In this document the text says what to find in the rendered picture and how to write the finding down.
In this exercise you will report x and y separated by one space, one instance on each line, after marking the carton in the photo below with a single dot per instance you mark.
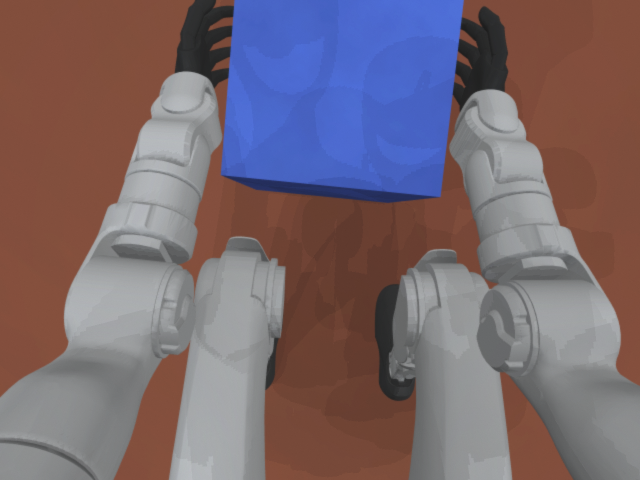
341 98

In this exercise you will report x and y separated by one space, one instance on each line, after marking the right robot forearm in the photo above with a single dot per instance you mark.
519 231

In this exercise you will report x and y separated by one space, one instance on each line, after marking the left robot forearm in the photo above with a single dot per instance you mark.
164 183

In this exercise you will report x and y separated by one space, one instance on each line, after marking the left robot thigh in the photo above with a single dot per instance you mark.
220 431

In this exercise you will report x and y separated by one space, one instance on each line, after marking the robot left upper arm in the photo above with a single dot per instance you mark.
73 418

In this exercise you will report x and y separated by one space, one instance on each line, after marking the left robot hand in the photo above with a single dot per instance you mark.
193 52

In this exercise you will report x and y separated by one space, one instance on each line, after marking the robot left foot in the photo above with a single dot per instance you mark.
271 365

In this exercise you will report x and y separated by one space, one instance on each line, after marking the right robot hand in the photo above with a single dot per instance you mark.
488 61

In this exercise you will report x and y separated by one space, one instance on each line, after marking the robot right upper arm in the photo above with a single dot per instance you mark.
558 340

